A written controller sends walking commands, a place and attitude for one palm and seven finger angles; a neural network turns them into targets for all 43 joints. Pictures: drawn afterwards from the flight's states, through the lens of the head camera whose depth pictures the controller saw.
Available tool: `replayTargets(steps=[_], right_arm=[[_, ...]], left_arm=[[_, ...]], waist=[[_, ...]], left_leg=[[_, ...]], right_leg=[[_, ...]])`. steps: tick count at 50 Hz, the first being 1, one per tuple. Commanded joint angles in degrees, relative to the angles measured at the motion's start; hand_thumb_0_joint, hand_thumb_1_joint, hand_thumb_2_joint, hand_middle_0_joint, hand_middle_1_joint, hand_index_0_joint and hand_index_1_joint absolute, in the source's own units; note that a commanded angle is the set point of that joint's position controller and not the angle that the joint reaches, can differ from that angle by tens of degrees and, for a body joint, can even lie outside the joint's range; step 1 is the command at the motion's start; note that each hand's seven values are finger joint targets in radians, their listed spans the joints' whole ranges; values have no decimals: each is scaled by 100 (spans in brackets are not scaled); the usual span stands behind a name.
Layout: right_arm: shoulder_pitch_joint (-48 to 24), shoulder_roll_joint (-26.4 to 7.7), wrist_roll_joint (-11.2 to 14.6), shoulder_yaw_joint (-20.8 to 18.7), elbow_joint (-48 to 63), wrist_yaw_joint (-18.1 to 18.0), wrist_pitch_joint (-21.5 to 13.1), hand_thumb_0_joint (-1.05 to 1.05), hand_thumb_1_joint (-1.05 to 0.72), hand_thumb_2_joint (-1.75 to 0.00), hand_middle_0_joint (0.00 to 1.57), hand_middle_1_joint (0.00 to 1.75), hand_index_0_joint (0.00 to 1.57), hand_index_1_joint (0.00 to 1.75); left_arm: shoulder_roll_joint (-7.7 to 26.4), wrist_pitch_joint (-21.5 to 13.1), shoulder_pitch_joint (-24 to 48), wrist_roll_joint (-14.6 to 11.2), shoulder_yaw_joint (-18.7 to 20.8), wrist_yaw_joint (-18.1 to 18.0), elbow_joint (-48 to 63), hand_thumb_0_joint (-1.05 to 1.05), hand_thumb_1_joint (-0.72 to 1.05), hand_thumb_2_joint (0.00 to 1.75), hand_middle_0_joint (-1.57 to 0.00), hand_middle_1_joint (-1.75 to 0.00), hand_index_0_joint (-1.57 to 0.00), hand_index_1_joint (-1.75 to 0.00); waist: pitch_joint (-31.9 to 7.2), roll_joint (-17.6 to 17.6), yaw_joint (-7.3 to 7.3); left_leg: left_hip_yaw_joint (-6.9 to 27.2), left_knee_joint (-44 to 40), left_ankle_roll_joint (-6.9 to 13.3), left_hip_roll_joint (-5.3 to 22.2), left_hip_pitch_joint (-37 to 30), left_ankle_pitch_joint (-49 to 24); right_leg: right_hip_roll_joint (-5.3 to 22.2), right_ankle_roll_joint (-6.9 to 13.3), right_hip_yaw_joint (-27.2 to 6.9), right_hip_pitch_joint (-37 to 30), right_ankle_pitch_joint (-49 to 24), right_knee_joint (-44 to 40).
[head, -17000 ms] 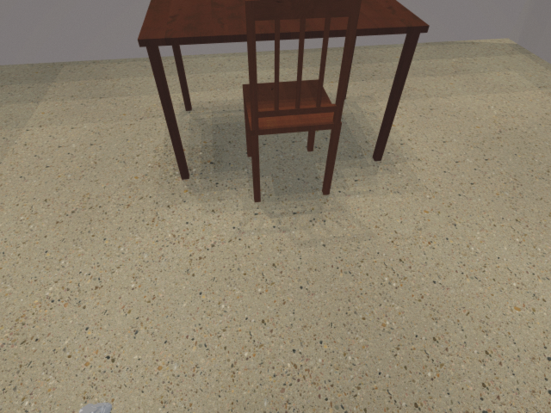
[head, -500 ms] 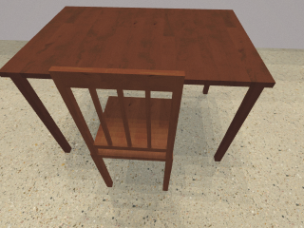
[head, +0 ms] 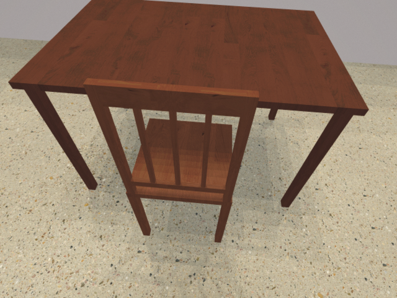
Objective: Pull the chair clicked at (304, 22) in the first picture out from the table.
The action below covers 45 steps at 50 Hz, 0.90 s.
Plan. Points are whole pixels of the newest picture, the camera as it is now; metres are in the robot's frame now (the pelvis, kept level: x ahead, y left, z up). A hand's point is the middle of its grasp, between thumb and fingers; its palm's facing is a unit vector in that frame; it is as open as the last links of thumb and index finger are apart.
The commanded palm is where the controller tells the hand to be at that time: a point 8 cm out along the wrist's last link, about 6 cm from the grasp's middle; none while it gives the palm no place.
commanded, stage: look again from close up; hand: left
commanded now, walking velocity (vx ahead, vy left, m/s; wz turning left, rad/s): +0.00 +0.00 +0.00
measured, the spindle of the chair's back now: (175, 152) +0.51 +0.10 -0.08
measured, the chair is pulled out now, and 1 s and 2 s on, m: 0.00 0.00 0.00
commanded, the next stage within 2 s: raise the hand toward the chair's back in 0.88 s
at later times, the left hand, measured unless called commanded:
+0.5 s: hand out of the picture +0.02 +0.16 -0.18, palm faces +0.00 -0.98 -0.18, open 7.4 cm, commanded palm none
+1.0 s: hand out of the picture +0.01 +0.15 -0.17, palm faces +0.00 -0.98 -0.21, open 7.4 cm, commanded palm +0.13 +0.20 -0.07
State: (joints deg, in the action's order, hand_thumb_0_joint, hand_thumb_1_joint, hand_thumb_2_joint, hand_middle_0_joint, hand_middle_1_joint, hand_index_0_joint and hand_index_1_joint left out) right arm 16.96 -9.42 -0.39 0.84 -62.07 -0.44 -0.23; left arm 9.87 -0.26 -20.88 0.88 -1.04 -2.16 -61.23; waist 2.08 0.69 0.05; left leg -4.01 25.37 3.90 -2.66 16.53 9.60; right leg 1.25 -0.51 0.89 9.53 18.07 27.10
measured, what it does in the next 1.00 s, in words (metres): stands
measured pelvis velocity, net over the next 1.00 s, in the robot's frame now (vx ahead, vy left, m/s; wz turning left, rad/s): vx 0.03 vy -0.02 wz -0.01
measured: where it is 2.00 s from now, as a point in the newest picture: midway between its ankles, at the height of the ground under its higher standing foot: outside the picture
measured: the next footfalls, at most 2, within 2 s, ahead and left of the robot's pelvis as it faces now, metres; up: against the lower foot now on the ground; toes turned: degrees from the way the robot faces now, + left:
none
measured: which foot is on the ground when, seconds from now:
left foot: down 0.00-1.00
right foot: down 0.00-1.00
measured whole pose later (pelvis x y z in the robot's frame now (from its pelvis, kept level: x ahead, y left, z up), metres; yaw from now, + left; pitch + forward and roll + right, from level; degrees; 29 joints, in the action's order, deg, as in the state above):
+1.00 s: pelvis +0.03 -0.02 +0.00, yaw -1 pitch +0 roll +1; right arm 14.7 -9.5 -0.2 1.4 -65.0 -1.4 -1.0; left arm 8.5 -1.5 -18.8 1.0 -1.4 -3.1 -63.9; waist 1.6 0.3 0.2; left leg -4.1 24.0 2.4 -1.8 11.9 11.7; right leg 0.4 0.4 0.6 4.0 19.0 23.4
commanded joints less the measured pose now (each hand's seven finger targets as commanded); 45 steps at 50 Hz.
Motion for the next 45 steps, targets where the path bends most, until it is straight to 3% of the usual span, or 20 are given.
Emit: replayTargets(steps=[1, 4, 6, 9, 10, 24, 25, 28, 30, 34, 45], right_arm=[[110, -622, 36, -116, 109, -84, -188, 0, -90, -90, 20, 30, 20, 30], [59, -596, 48, -101, 18, -99, -195, 0, -90, -90, 20, 30, 20, 30], [3, -579, 49, -94, -20, -104, -179, 0, -90, -90, 20, 30, 20, 30], [-7, -586, 43, -89, -59, -112, -196, 0, -90, -90, 20, 30, 20, 30], [-52, -547, 53, -86, -60, -115, -187, 0, -90, -90, 20, 30, 20, 30], [-115, -598, 28, -77, -64, -134, -211, 0, -90, -90, 20, 30, 20, 30], [-159, -560, 39, -70, -63, -139, -202, 0, -90, -90, 20, 30, 20, 30], [-90, -590, 27, -70, -75, -140, -210, 0, -90, -90, 20, 30, 20, 30], [-129, -558, 37, -63, -80, -144, -206, 0, -90, -90, 20, 30, 20, 30], [-66, -595, 21, -65, -101, -143, -202, 0, -90, -90, 20, 30, 20, 30], [-41, -531, 41, -50, -161, -151, -196, 0, -90, -90, 20, 30, 20, 30]], left_arm=[[482, -133, -308, -9, 56, -36, 62, 0, 90, 90, -20, -30, -20, -30], [453, -135, -377, -13, 39, -53, -57, 0, 90, 90, -20, -30, -20, -30], [422, -128, -365, -6, 25, -54, -108, 0, 90, 90, -20, -30, -20, -30], [417, -127, -408, -8, 27, -63, -155, 0, 90, 90, -20, -30, -20, -30], [410, -128, -396, 0, 28, -61, -152, 0, 90, 90, -20, -30, -20, -30], [471, -130, -245, -8, 53, -66, -109, 0, 90, 90, -20, -30, -20, -30], [458, -123, -233, -8, 57, -64, -88, 0, 90, 90, -20, -30, -20, -30], [495, -125, -201, -14, 70, -70, -75, 0, 90, 90, -20, -30, -20, -30], [484, -121, -201, -15, 73, -64, -80, 0, 90, 90, -20, -30, -20, -30], [493, -121, -193, -23, 68, -66, -97, 0, 90, 90, -20, -30, -20, -30], [459, -134, -288, -18, 64, -73, -142, 0, 90, 90, -20, -30, -20, -30]], waist=[[-13, -33, -6], [-10, -24, 1], [212, 60, -5], [48, -31, 8], [204, 35, 17], [-19, 24, 46], [159, 30, 56], [-28, -31, 40], [117, -5, 70], [-8, -11, 44], [128, 97, 65]], left_leg=[[938, -584, -13, 812, -588, 13], [880, -520, -15, 820, -710, -252], [855, -541, -29, 807, -636, -188], [848, -544, -24, 829, -785, -367], [834, -546, -16, 820, -709, -352], [786, -443, -55, 816, -921, -1025], [770, -472, -49, 814, -818, -953], [782, -461, -63, 822, -921, -1119], [765, -496, -53, 824, -865, -1050], [757, -507, -75, 829, -992, -1092], [722, -545, -62, 835, -1006, -1107]], right_leg=[[387, 258, -456, 434, -379, -587], [413, 222, -445, 401, -539, -609], [415, 217, -455, 487, -498, -656], [426, 200, -448, 405, -609, -621], [408, 205, -448, 435, -605, -666], [488, 177, -434, 164, -1141, -650], [471, 184, -438, 209, -1110, -692], [487, 191, -440, 103, -1175, -651], [478, 189, -432, 135, -1132, -704], [488, 192, -441, 104, -1166, -685], [498, 198, -461, 89, -1293, -789]])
